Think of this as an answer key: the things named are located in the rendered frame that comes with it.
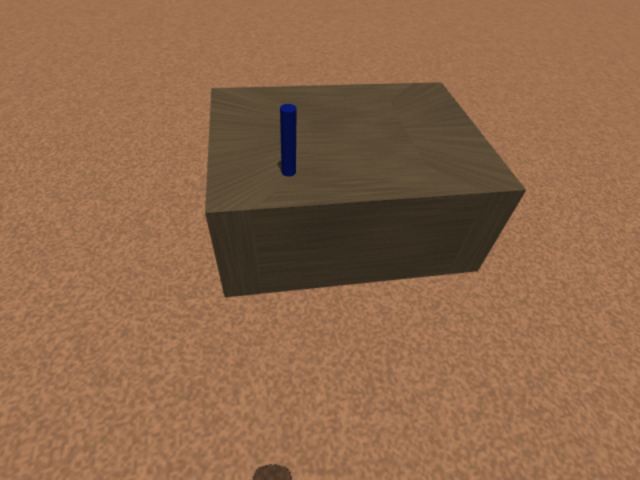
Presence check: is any can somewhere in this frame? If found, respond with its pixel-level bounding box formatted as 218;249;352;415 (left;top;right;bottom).
280;104;297;177

